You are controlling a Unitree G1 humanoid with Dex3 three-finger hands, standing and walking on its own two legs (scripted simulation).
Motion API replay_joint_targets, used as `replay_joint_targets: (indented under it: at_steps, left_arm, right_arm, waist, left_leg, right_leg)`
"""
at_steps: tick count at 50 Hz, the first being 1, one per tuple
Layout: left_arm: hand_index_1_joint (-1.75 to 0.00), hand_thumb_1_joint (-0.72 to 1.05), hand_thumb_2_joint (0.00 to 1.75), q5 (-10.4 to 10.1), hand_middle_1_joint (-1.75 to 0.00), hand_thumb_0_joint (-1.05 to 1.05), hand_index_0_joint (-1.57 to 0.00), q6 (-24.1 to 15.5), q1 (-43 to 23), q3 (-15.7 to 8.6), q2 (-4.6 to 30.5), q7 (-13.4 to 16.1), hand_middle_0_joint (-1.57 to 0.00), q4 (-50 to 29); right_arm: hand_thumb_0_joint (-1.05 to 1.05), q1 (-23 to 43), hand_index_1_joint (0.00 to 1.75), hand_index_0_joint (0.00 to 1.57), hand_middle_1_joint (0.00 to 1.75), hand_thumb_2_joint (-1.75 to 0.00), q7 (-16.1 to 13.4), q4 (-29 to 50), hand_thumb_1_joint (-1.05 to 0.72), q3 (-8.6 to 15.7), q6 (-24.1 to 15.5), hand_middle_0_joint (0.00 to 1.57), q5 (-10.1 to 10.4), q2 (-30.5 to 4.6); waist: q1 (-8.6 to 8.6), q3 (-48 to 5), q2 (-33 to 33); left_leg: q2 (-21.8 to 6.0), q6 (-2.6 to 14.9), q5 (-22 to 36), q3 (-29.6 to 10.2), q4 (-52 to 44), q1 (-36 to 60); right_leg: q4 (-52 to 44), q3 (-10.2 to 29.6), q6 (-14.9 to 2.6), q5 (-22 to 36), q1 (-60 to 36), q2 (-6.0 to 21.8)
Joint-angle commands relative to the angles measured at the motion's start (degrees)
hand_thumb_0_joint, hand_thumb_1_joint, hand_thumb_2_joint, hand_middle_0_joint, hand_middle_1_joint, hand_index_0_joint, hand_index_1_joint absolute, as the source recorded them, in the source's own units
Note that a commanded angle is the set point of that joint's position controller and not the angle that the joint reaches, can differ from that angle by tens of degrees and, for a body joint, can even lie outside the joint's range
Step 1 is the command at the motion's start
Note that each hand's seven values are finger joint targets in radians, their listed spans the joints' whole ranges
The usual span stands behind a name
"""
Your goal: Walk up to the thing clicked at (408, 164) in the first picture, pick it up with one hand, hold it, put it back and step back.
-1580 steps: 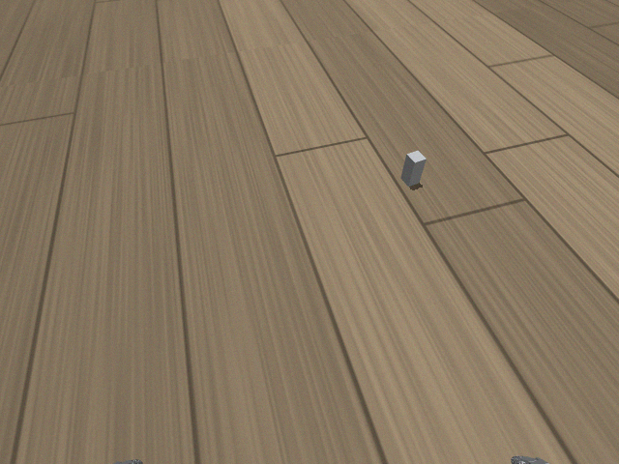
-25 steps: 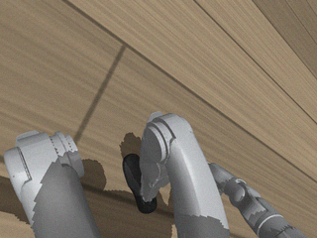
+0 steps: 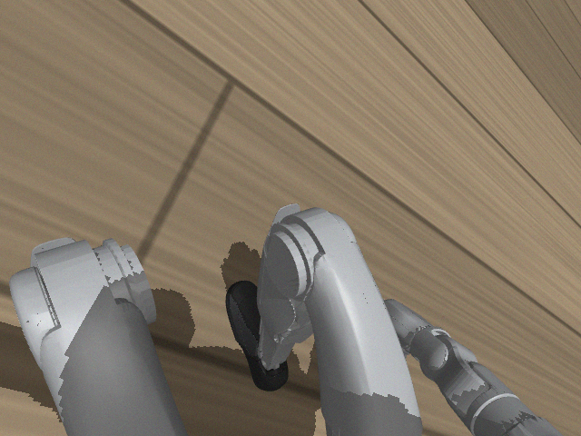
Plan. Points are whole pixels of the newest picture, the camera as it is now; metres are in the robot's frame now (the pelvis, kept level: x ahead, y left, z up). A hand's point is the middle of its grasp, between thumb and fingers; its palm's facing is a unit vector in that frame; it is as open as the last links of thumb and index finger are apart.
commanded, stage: withdraw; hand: left
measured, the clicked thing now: out of the picture +0.40 +0.37 -0.20
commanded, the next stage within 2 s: rise in 0.46 s
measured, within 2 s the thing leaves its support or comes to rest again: rests again in 0.66 s
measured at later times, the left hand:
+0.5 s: hand out of the picture +0.37 +0.45 -0.08, palm faces +0.64 -0.77 -0.08, open 16.4 cm
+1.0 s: hand out of the picture +0.27 +0.47 +0.03, palm faces +0.50 -0.68 -0.53, open 17.6 cm
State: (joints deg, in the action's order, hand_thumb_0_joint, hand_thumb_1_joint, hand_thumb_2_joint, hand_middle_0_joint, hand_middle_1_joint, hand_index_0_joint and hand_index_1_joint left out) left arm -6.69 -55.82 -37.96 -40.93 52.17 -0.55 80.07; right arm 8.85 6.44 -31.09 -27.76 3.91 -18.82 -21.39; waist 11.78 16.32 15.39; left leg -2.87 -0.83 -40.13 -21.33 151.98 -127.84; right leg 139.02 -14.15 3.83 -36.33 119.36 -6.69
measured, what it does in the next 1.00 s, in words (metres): rises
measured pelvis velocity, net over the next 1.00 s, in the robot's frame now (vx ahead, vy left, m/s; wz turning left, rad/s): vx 0.02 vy -0.01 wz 0.15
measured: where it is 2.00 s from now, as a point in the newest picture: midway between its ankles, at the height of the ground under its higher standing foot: (196, 387)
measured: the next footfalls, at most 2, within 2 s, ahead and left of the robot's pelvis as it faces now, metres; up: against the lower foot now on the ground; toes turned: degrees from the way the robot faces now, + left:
none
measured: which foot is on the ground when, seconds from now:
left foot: down 0.00-1.00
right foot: down 0.00-1.00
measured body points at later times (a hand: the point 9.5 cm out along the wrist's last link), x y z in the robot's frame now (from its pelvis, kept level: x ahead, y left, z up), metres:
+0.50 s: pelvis +0.01 +0.00 +0.02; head +0.21 +0.18 +0.37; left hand +0.34 +0.49 -0.07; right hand +0.18 -0.24 -0.04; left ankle +0.08 +0.13 -0.25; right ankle +0.13 -0.12 -0.25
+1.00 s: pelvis +0.02 -0.01 +0.09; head +0.21 +0.09 +0.49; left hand +0.24 +0.50 +0.06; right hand +0.21 -0.24 -0.03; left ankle +0.08 +0.13 -0.25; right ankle +0.13 -0.12 -0.25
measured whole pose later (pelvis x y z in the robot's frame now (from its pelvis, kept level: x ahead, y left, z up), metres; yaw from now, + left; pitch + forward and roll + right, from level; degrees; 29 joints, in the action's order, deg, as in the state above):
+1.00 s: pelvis +0.02 -0.01 +0.09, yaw +9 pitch +32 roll -8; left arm 1.5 -10.3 -18.5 -32.8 42.7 -1.7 43.8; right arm -3.9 2.0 -34.9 -3.3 8.6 -0.7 -17.0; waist 2.3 -5.1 1.0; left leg -3.3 -0.2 -38.0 -7.8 129.5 -124.7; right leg 125.4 -5.0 1.3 -39.0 119.4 -2.2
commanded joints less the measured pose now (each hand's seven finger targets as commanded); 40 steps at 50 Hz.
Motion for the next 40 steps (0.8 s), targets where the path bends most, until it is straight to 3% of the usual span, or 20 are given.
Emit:
replay_joint_targets:
  at_steps: [1,4,7,13,14,15,19,22,23,26,29,30,31,32,33,35,36,37,39,40]
  left_arm:
    - [-0.25,-0.50,0.19,0.1,-0.28,0.00,-0.36,-4.4,-11.5,0.2,14.1,0.6,-0.33,-9.1]
    - [-0.34,-0.47,0.29,0.2,-0.37,0.00,-0.38,-4.8,-11.3,-0.9,16.2,0.6,-0.34,-10.4]
    - [-0.26,-0.56,0.22,0.6,-0.29,0.00,-0.28,-4.2,-8.8,0.7,13.9,-0.3,-0.25,-7.7]
    - [-0.24,-0.56,0.21,-0.3,-0.27,0.00,-0.27,-3.6,-9.2,-5.8,21.9,-1.0,-0.23,-17.8]
    - [-0.24,-0.58,0.20,-0.4,-0.27,0.00,-0.27,-2.6,-6.4,-5.3,20.1,-1.5,-0.23,-17.1]
    - [-0.25,-0.59,0.20,-0.2,-0.27,0.00,-0.26,-2.2,-9.2,-6.6,23.1,-1.7,-0.22,-22.6]
    - [-0.25,-0.61,0.18,-0.8,-0.28,0.00,-0.29,2.6,-6.7,-5.2,20.4,-4.6,-0.25,-27.9]
    - [-0.25,-0.61,0.17,-2.8,-0.29,0.00,-0.31,8.1,-2.3,-0.3,10.4,-7.7,-0.26,-23.8]
    - [-0.25,-0.61,0.17,-3.4,-0.29,0.00,-0.30,10.0,0.8,2.7,5.8,-8.9,-0.25,-17.7]
    - [-0.23,-0.60,0.17,-5.2,-0.28,0.00,-0.28,11.4,-4.9,-0.4,10.8,-10.5,-0.22,-24.5]
    - [-0.14,-0.51,0.10,-6.4,-0.20,0.00,-0.19,11.7,-5.9,3.1,3.1,-11.4,-0.12,-20.9]
    - [-0.06,-0.48,0.03,4.2,-0.12,0.00,-0.11,15.9,-3.6,-1.2,21.3,-8.8,-0.06,-21.9]
    - [-0.02,-0.46,0.02,3.8,-0.05,0.00,-0.07,17.8,-10.7,-0.1,18.6,-8.0,-0.06,-26.4]
    - [-0.02,-0.47,0.01,3.8,-0.05,0.00,-0.08,19.9,-5.6,1.6,14.1,-7.8,-0.06,-21.1]
    - [-0.04,-0.47,0.03,4.1,-0.06,0.00,-0.08,20.6,-9.6,0.8,15.9,-7.2,-0.06,-27.1]
    - [-0.05,-0.49,0.03,5.7,-0.07,0.00,-0.08,24.3,-1.0,-0.1,16.8,-5.9,-0.07,-26.1]
    - [-0.04,-0.49,0.02,6.4,-0.07,0.00,-0.09,25.6,-1.5,-4.1,23.2,-5.0,-0.07,-34.1]
    - [-0.04,-0.48,0.01,7.4,-0.07,0.00,-0.09,27.2,-1.2,-4.6,25.0,-4.5,-0.06,-36.3]
    - [-0.04,-0.61,0.01,8.1,-0.04,0.00,-0.04,30.8,1.0,-2.3,21.2,-3.9,-0.04,-39.9]
    - [-0.04,-0.61,0.02,7.9,-0.04,0.00,-0.05,31.9,-0.8,-3.3,22.3,-3.1,-0.04,-45.7]
  right_arm:
    - [0.00,-2.6,0.30,0.20,0.30,-0.89,-0.7,0.2,-0.91,6.8,0.2,0.20,0.1,-19.6]
    - [0.00,-2.6,0.30,0.20,0.30,-0.89,-0.9,0.2,-0.90,7.0,0.1,0.20,0.1,-19.8]
    - [0.00,-3.3,0.30,0.20,0.30,-0.90,-1.1,-1.1,-0.93,6.8,0.4,0.20,0.0,-19.3]
    - [0.00,-4.0,0.30,0.20,0.30,-0.90,-1.4,-0.5,-0.93,7.8,0.9,0.20,0.5,-20.0]
    - [0.00,-4.9,0.30,0.20,0.30,-0.90,-1.4,-1.1,-0.93,8.2,1.1,0.20,0.7,-19.7]
    - [0.00,-4.9,0.30,0.20,0.30,-0.90,-1.6,-0.5,-0.93,8.9,1.2,0.20,1.0,-19.9]
    - [0.00,-7.6,0.30,0.20,0.30,-0.90,-2.0,-1.1,-0.94,11.7,1.7,0.20,2.8,-19.0]
    - [0.00,-9.1,0.30,0.20,0.30,-0.90,-2.4,-1.4,-0.94,13.3,1.5,0.20,4.8,-17.8]
    - [0.00,-8.8,0.30,0.20,0.30,-0.90,-2.5,-0.7,-0.94,13.5,1.2,0.20,5.5,-17.6]
    - [0.00,-10.7,0.30,0.20,0.30,-0.89,-3.1,-1.1,-0.91,15.1,0.9,0.20,7.1,-17.3]
    - [0.00,-10.8,0.30,0.20,0.30,-0.88,-2.7,-0.9,-0.82,15.6,-0.2,0.20,7.8,-16.0]
    - [0.00,-12.9,0.30,0.20,0.30,-0.90,-3.1,-4.2,-0.88,19.6,0.5,0.20,10.0,-15.9]
    - [0.00,-12.9,0.30,0.20,0.30,-0.90,-2.9,-3.0,-0.87,19.2,0.9,0.20,10.5,-14.5]
    - [0.00,-12.5,0.30,0.20,0.30,-0.90,-2.9,-2.0,-0.89,20.2,1.0,0.20,11.1,-14.6]
    - [0.00,-13.3,0.30,0.20,0.30,-0.90,-2.8,-2.0,-0.88,20.6,1.5,0.20,11.5,-14.4]
    - [0.00,-13.3,0.30,0.20,0.30,-0.91,-2.9,-0.9,-0.91,21.7,1.7,0.20,12.5,-14.2]
    - [0.00,-14.9,0.30,0.20,0.30,-0.91,-3.1,-0.9,-0.92,22.5,2.1,0.20,13.0,-14.1]
    - [0.00,-14.8,0.30,0.20,0.30,-0.91,-3.2,-0.8,-0.93,23.3,2.6,0.20,13.5,-14.0]
    - [0.00,-15.6,0.30,0.20,0.30,-0.90,-3.5,-0.2,-0.90,24.2,3.2,0.20,14.6,-12.6]
    - [0.00,-16.2,0.30,0.20,0.30,-0.90,-3.8,-0.6,-0.90,25.0,3.4,0.20,15.3,-11.9]
  waist:
    - [4.88,-31.6,-31.7]
    - [4.39,-32.8,-31.2]
    - [4.27,-32.2,-31.7]
    - [0.81,-37.4,-37.6]
    - [0.13,-38.2,-38.4]
    - [-0.50,-39.6,-41.4]
    - [-1.58,-43.3,-44.2]
    - [-0.96,-40.1,-38.8]
    - [0.51,-38.2,-34.3]
    - [-1.21,-39.2,-30.5]
    - [1.10,-36.8,-27.0]
    - [-4.49,-44.1,-32.5]
    - [-3.37,-45.7,-34.9]
    - [-4.00,-47.0,-34.7]
    - [-4.05,-47.0,-35.2]
    - [-6.51,-49.4,-37.1]
    - [-9.28,-53.0,-39.1]
    - [-9.80,-54.4,-41.8]
    - [-9.61,-54.8,-42.9]
    - [-10.47,-55.3,-43.3]
  left_leg:
    - [-3.5,-0.38,4.7,5.2,-19.2,21.4]
    - [-3.5,-0.14,5.8,5.5,-18.5,21.4]
    - [-3.8,-0.63,7.3,5.1,-19.2,23.0]
    - [-3.6,-1.06,10.0,5.9,-20.5,26.4]
    - [-3.6,-1.37,10.3,5.8,-21.5,28.0]
    - [-3.8,-1.56,10.6,6.0,-22.2,29.3]
    - [-3.3,-1.62,10.8,7.0,-24.5,30.7]
    - [-2.9,-0.92,8.8,7.6,-25.0,25.9]
    - [-2.8,-0.32,7.3,7.7,-24.5,23.1]
    - [-2.4,0.65,6.1,8.2,-23.6,20.7]
    - [-2.0,1.17,3.8,7.9,-23.3,18.9]
    - [-1.5,1.04,5.7,10.7,-26.4,25.6]
    - [-1.9,0.67,6.7,10.3,-27.9,26.9]
    - [-2.0,0.68,5.2,10.7,-29.0,27.8]
    - [-1.9,0.71,3.8,11.0,-29.7,27.3]
    - [-1.7,0.63,3.5,12.1,-32.1,29.3]
    - [-1.5,0.49,5.5,12.8,-32.5,31.6]
    - [-1.4,0.52,5.7,13.2,-33.7,32.8]
    - [-1.4,0.42,6.8,13.4,-35.9,34.3]
    - [-1.3,0.49,5.7,13.5,-37.1,34.2]
  right_leg:
    - [-9.6,-6.1,-4.30,6.9,-13.7,-1.0]
    - [-9.7,-5.9,-4.21,7.9,-14.7,-1.1]
    - [-9.2,-5.8,-4.41,8.3,-13.8,-1.1]
    - [-8.6,-5.1,-4.76,9.7,-15.3,-0.8]
    - [-8.7,-4.9,-4.82,9.5,-15.2,-0.6]
    - [-8.3,-4.6,-5.07,9.6,-14.3,-0.4]
    - [-9.2,-3.4,-5.42,9.7,-13.0,0.2]
    - [-10.5,-2.9,-5.34,8.5,-10.5,0.4]
    - [-11.6,-3.0,-5.02,7.8,-10.7,0.4]
    - [-12.9,-2.1,-4.79,7.2,-10.5,0.4]
    - [-13.0,-2.1,-4.90,5.3,-9.0,0.4]
    - [-14.9,-0.2,-5.42,5.1,-9.6,1.3]
    - [-14.3,0.0,-5.61,5.5,-8.5,1.3]
    - [-14.9,0.5,-5.76,4.1,-7.6,1.4]
    - [-15.6,0.5,-5.78,3.3,-7.9,1.5]
    - [-16.2,1.3,-5.81,2.5,-9.3,1.8]
    - [-16.5,2.1,-6.09,3.4,-10.1,1.9]
    - [-16.4,2.8,-6.24,3.2,-9.7,2.3]
    - [-17.0,3.6,-6.56,3.8,-9.2,2.4]
    - [-17.5,3.9,-6.78,3.1,-8.4,2.4]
